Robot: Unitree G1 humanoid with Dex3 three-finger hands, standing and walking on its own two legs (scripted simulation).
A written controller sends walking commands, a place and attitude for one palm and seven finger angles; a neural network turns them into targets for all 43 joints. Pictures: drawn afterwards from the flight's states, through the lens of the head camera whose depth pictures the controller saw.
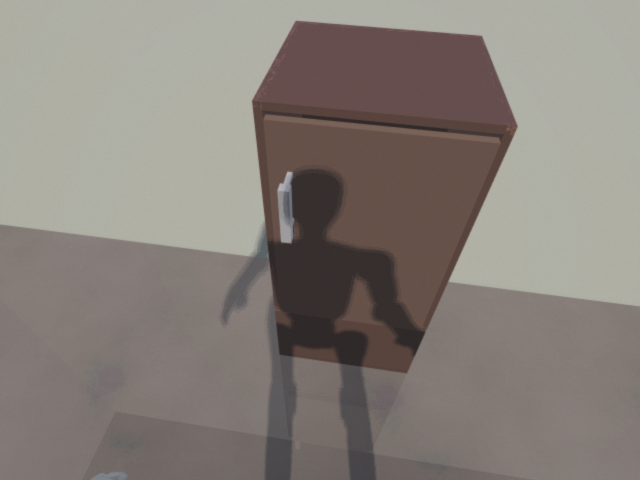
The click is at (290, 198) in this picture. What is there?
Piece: cupboard door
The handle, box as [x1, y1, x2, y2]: [277, 172, 293, 242]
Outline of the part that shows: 292,172 287,172 284,182 282,184 280,183 277,190 281,241 283,242 291,242 293,218 291,215 290,187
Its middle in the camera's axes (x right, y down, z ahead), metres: -0.07 -0.06 +0.75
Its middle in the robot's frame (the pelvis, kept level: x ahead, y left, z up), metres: +0.60 +0.10 -0.03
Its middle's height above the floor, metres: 0.74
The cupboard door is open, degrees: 0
